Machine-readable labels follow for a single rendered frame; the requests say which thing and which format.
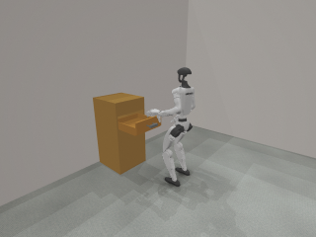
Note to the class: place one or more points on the right robot upper arm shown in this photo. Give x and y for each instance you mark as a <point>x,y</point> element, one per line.
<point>193,99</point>

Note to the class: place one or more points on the cabinet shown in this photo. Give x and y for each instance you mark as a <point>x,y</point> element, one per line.
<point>118,150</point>

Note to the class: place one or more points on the right robot foot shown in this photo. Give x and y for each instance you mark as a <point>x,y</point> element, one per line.
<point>180,170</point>

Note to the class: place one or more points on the right robot shin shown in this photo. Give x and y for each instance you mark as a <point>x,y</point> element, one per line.
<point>181,157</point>

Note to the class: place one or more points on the right robot hand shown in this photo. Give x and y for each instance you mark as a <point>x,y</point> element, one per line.
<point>175,119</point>

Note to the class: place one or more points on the left robot hand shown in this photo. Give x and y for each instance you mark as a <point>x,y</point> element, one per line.
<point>154,112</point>

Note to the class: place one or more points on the handle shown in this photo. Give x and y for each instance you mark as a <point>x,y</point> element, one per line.
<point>153,125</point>

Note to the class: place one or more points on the left robot upper arm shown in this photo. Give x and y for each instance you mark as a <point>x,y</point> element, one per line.
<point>177,99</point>

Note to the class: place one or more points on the left robot forearm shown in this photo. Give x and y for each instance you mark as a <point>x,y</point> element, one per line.
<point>167,113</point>

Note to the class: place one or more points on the drawer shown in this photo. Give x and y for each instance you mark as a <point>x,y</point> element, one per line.
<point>137,123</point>

